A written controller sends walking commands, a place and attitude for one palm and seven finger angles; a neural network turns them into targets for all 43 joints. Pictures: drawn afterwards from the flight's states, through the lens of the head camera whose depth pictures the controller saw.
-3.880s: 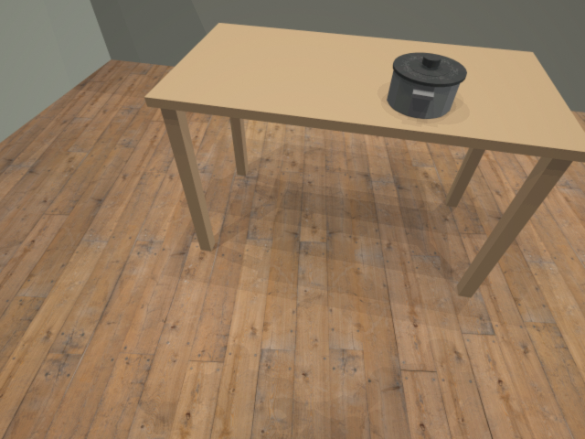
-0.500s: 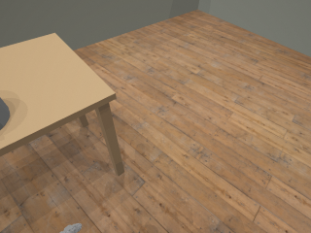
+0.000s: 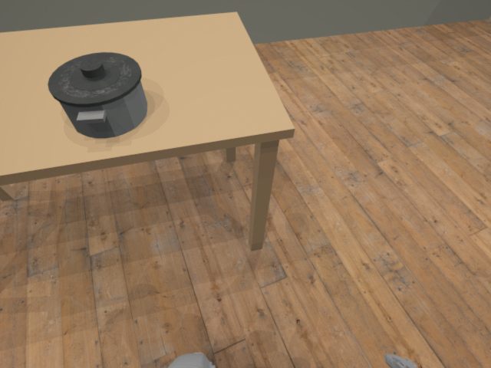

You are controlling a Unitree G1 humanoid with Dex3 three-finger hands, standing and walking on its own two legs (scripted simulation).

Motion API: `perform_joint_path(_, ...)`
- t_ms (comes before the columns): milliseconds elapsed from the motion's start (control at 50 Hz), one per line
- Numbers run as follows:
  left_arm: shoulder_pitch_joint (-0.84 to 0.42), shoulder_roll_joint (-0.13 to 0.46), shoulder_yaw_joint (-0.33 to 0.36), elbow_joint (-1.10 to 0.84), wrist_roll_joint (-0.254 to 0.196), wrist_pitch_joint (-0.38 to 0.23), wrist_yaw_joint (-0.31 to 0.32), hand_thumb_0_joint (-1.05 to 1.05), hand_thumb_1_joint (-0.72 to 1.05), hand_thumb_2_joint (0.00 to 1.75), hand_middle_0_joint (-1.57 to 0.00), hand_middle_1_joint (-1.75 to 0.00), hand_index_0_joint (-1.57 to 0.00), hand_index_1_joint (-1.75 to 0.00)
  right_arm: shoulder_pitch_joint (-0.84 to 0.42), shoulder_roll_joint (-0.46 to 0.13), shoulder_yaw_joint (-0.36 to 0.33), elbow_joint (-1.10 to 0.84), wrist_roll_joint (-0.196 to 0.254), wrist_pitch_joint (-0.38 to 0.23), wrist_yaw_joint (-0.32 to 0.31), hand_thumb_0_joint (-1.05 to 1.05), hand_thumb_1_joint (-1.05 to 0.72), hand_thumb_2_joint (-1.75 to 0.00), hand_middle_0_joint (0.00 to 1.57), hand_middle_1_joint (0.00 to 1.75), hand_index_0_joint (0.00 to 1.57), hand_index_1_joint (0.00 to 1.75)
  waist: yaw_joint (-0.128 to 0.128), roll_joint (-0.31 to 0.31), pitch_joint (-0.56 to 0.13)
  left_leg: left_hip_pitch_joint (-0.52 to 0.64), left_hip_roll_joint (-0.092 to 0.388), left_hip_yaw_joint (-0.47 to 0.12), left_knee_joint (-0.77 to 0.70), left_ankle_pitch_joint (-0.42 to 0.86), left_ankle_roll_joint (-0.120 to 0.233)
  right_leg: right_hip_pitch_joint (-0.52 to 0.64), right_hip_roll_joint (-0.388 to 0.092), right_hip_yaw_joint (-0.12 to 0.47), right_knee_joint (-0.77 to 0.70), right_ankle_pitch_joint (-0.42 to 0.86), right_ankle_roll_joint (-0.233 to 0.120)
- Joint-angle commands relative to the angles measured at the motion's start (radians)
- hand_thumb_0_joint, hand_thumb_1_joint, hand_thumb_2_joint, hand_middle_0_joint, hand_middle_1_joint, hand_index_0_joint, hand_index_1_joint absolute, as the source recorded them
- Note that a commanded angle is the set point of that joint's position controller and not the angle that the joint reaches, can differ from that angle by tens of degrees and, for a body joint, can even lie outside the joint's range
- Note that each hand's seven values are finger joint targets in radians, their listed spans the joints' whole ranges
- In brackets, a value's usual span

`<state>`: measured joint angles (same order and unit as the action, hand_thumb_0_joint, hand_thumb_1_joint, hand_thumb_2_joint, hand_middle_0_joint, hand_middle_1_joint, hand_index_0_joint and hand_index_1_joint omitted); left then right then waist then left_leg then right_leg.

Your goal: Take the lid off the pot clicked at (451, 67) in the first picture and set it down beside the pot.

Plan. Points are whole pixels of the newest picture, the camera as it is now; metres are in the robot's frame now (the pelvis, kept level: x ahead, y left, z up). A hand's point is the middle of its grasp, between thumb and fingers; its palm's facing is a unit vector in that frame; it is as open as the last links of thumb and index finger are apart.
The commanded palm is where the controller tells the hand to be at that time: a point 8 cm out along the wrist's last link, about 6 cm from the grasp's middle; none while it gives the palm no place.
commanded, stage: turn to face it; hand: left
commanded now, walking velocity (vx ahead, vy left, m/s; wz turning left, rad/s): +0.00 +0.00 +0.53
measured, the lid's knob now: (92, 68) +0.64 +0.39 +0.10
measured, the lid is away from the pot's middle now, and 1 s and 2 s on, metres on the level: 0.00 0.00 0.00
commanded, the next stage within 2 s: take the last steps up to it in 0.54 s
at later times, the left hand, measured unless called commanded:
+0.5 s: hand out of the picture +0.06 +0.24 -0.15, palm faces +0.23 -0.93 -0.27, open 7.4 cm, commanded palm none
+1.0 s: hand out of the picture -0.07 +0.16 -0.14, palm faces +0.42 -0.88 -0.23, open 7.3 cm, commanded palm none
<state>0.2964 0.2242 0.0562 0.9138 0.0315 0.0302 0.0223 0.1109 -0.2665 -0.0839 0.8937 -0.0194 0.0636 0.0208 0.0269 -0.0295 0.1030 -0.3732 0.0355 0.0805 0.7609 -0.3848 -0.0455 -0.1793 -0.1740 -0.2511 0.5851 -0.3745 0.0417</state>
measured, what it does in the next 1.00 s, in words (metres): steps on the spot, turning left: left foot, then right foot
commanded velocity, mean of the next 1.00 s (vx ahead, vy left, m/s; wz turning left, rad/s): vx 0.11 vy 0.02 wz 0.22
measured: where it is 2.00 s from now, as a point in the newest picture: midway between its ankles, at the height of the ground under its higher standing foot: (204, 351)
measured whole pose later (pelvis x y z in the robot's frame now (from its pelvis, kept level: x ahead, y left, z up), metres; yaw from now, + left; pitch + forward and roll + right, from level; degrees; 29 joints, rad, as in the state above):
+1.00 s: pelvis +0.03 +0.01 +0.02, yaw +19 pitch +0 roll +2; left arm 0.43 0.15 0.04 1.05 0.04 -0.03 0.01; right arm 0.25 -0.22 -0.08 1.03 -0.03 0.04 0.02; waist 0.05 0.00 -0.02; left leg -0.40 0.07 0.02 0.85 -0.31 -0.02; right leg -0.15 -0.06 -0.13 0.33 -0.19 -0.03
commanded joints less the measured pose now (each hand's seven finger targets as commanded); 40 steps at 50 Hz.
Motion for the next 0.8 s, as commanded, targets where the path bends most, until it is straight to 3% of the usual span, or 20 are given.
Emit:
perform_joint_path(0,0.009,0.170,0.056,-0.090,-0.021,-0.019,-0.003,0.00,0.90,0.90,-0.20,-0.30,-0.20,-0.30,0.184,-0.186,-0.036,-0.050,-0.004,-0.051,-0.003,0.00,-0.90,-0.90,0.20,0.30,0.20,0.30,-0.105,0.106,-0.267,0.433,0.138,-0.192,-0.350,0.417,0.104,-0.166,-0.074,0.044,0.348,0.337,-0.011)
perform_joint_path(20,-0.042,0.100,0.032,-0.138,-0.025,-0.020,-0.008,0.00,0.90,0.90,-0.20,-0.30,-0.20,-0.30,0.256,-0.296,-0.060,-0.041,0.007,-0.058,-0.012,0.00,-0.90,-0.90,0.20,0.30,0.20,0.30,-0.143,0.370,-0.294,0.521,0.387,-0.535,-0.363,0.952,0.250,-0.435,0.062,0.110,0.562,-0.299,0.053)
perform_joint_path(40,-0.067,0.130,0.033,-0.140,-0.016,-0.007,0.001,0.00,0.90,0.90,-0.20,-0.30,-0.20,-0.30,0.269,-0.284,-0.052,-0.017,0.015,-0.048,-0.016,0.00,-0.90,-0.90,0.20,0.30,0.20,0.30,-0.132,0.225,-0.291,0.488,0.410,-0.453,-0.339,0.968,0.302,-0.443,0.034,0.221,0.620,-0.295,0.031)
perform_joint_path(60,-0.085,0.118,0.034,-0.135,-0.016,-0.004,0.000,0.00,0.90,0.90,-0.20,-0.30,-0.20,-0.30,0.214,-0.244,-0.043,-0.028,0.009,-0.050,-0.024,0.00,-0.90,-0.90,0.20,0.30,0.20,0.30,-0.111,0.186,-0.222,0.418,0.347,-0.389,-0.355,0.879,0.288,-0.457,0.025,0.222,0.629,-0.222,0.031)
perform_joint_path(80,-0.085,0.113,0.039,-0.109,-0.017,-0.005,0.000,0.00,0.90,0.90,-0.20,-0.30,-0.20,-0.30,0.155,-0.213,-0.034,-0.038,0.004,-0.053,-0.034,0.00,-0.90,-0.90,0.20,0.30,0.20,0.30,-0.092,0.247,-0.208,0.376,0.278,-0.364,-0.353,0.825,0.261,-0.453,0.033,0.241,0.640,-0.159,0.038)
perform_joint_path(100,-0.070,0.130,0.040,-0.082,-0.017,-0.003,-0.008,0.00,0.90,0.90,-0.20,-0.30,-0.20,-0.30,0.095,-0.179,-0.016,-0.048,0.007,-0.053,-0.037,0.00,-0.90,-0.90,0.20,0.30,0.20,0.30,-0.065,0.230,-0.179,0.305,0.227,-0.304,-0.372,0.740,0.230,-0.421,0.033,0.263,0.654,-0.071,0.036)
perform_joint_path(140,-0.020,0.134,0.044,-0.051,-0.014,0.000,-0.014,0.00,0.90,0.90,-0.20,-0.30,-0.20,-0.30,0.048,-0.146,-0.003,-0.063,0.009,-0.059,-0.034,0.00,-0.90,-0.90,0.20,0.30,0.20,0.30,-0.030,0.204,-0.142,0.250,0.160,-0.244,-0.404,0.678,0.190,-0.385,0.051,0.248,0.639,0.027,0.044)
perform_joint_path(200,-0.002,0.134,0.039,-0.031,-0.014,0.004,-0.011,0.00,0.90,0.90,-0.20,-0.30,-0.20,-0.30,0.067,-0.136,0.004,-0.052,0.013,-0.064,-0.036,0.00,-0.90,-0.90,0.20,0.30,0.20,0.30,-0.021,0.175,-0.142,0.250,0.147,-0.248,-0.433,0.628,0.196,-0.360,0.063,0.250,0.577,0.066,0.053)
perform_joint_path(280,-0.056,0.115,0.032,-0.044,-0.016,0.008,-0.002,0.00,0.90,0.90,-0.20,-0.30,-0.20,-0.30,0.113,-0.132,0.001,-0.035,0.006,-0.058,-0.036,0.00,-0.90,-0.90,0.20,0.30,0.20,0.30,-0.041,0.130,-0.095,0.232,0.163,-0.332,-0.463,0.476,0.227,-0.360,0.078,0.255,0.462,0.040,0.056)
perform_joint_path(420,-0.105,0.075,0.019,-0.069,-0.021,0.000,0.008,0.00,0.90,0.90,-0.20,-0.30,-0.20,-0.30,0.146,-0.116,-0.002,-0.011,-0.006,-0.050,-0.042,0.00,-0.90,-0.90,0.20,0.30,0.20,0.30,-0.053,0.152,-0.071,0.184,0.181,-0.414,-0.450,0.422,0.248,-0.250,0.122,0.249,0.233,-0.042,0.027)
perform_joint_path(460,-0.069,0.067,0.018,-0.060,-0.024,-0.008,0.011,0.00,0.90,0.90,-0.20,-0.30,-0.20,-0.30,0.137,-0.111,-0.001,-0.007,-0.005,-0.050,-0.044,0.00,-0.90,-0.90,0.20,0.30,0.20,0.30,-0.036,0.155,-0.090,0.157,0.175,-0.429,-0.411,0.491,0.244,-0.161,0.146,0.246,0.136,-0.022,0.014)
perform_joint_path(500,-0.009,0.072,0.020,-0.044,-0.026,-0.022,0.015,0.00,0.90,0.90,-0.20,-0.30,-0.20,-0.30,0.121,-0.098,0.002,0.000,0.004,-0.051,-0.042,0.00,-0.90,-0.90,0.20,0.30,0.20,0.30,-0.002,0.118,-0.112,0.094,0.137,-0.396,-0.340,0.495,0.203,-0.014,0.153,0.237,-0.056,0.128,0.011)
perform_joint_path(520,0.013,0.087,0.023,-0.034,-0.025,-0.033,0.019,0.00,0.90,0.90,-0.20,-0.30,-0.20,-0.30,0.130,-0.074,0.005,0.004,0.012,-0.053,-0.039,0.00,-0.90,-0.90,0.20,0.30,0.20,0.30,0.007,0.073,-0.133,0.030,0.093,-0.370,-0.281,0.403,0.158,0.099,0.116,0.271,-0.195,0.224,0.007)
perform_joint_path(540,0.028,0.151,0.035,-0.031,-0.012,-0.045,0.025,0.00,0.90,0.90,-0.20,-0.30,-0.20,-0.30,0.155,-0.015,0.012,0.004,0.022,-0.057,-0.034,0.00,-0.90,-0.90,0.20,0.30,0.20,0.30,0.003,-0.132,-0.160,-0.093,-0.017,-0.245,-0.127,0.155,0.082,0.209,-0.071,0.463,-0.278,0.307,-0.047)
perform_joint_path(560,0.046,0.213,0.046,-0.039,-0.008,-0.045,0.023,0.00,0.90,0.90,-0.20,-0.30,-0.20,-0.30,0.146,0.000,0.010,-0.022,0.017,-0.052,-0.038,0.00,-0.90,-0.90,0.20,0.30,0.20,0.30,0.008,-0.265,-0.132,-0.161,-0.115,-0.127,0.082,-0.183,0.031,0.149,-0.274,0.648,-0.313,0.454,-0.173)
perform_joint_path(580,0.037,0.200,0.040,-0.046,-0.014,-0.039,0.022,0.00,0.90,0.90,-0.20,-0.30,-0.20,-0.30,0.147,-0.038,-0.007,-0.009,0.008,-0.040,-0.038,0.00,-0.90,-0.90,0.20,0.30,0.20,0.30,0.005,-0.140,-0.129,-0.116,-0.079,-0.169,0.248,-0.206,0.037,0.035,-0.285,0.594,-0.321,0.394,-0.232)
perform_joint_path(600,-0.012,0.161,0.043,-0.051,-0.018,-0.041,0.029,0.00,0.90,0.90,-0.20,-0.30,-0.20,-0.30,0.160,-0.036,-0.011,0.005,0.003,-0.022,-0.036,0.00,-0.90,-0.90,0.20,0.30,0.20,0.30,-0.021,-0.205,-0.109,-0.129,-0.062,-0.193,0.327,-0.175,0.039,-0.020,-0.235,0.565,-0.348,0.321,-0.219)
perform_joint_path(640,-0.067,0.108,0.027,-0.059,-0.021,-0.045,0.020,0.00,0.90,0.90,-0.20,-0.30,-0.20,-0.30,0.187,-0.025,-0.009,0.056,-0.003,-0.020,-0.024,0.00,-0.90,-0.90,0.20,0.30,0.20,0.30,-0.049,-0.080,-0.055,-0.143,-0.033,-0.160,0.416,-0.037,0.028,-0.036,-0.130,0.451,-0.350,0.211,-0.188)
perform_joint_path(660,-0.058,0.093,0.025,-0.053,-0.021,-0.052,0.016,0.00,0.90,0.90,-0.20,-0.30,-0.20,-0.30,0.204,-0.012,-0.007,0.064,-0.007,-0.022,-0.019,0.00,-0.90,-0.90,0.20,0.30,0.20,0.30,-0.048,-0.082,-0.056,-0.157,-0.026,-0.145,0.420,0.010,0.022,-0.021,-0.106,0.409,-0.359,0.166,-0.171)
perform_joint_path(780,0.090,0.076,0.023,0.021,-0.013,-0.081,0.007,0.00,0.90,0.90,-0.20,-0.30,-0.20,-0.30,0.137,-0.005,-0.006,0.062,-0.016,-0.035,-0.004,0.00,-0.90,-0.90,0.20,0.30,0.20,0.30,0.003,-0.105,-0.019,-0.242,0.028,-0.113,0.358,0.110,0.006,0.053,-0.123,0.425,-0.446,-0.087,-0.157)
